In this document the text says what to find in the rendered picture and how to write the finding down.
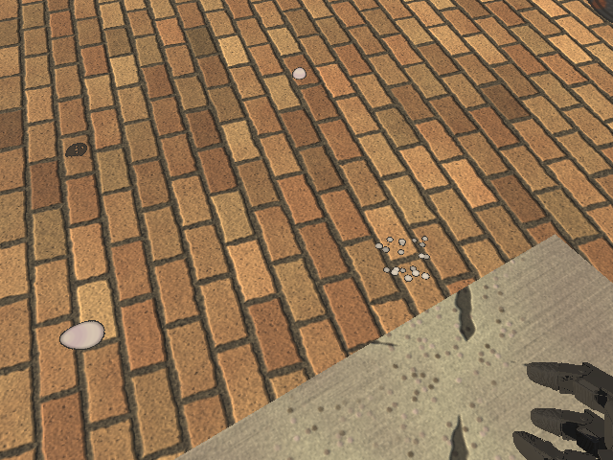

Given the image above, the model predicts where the right robot hand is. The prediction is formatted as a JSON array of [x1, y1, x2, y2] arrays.
[[512, 362, 613, 460]]

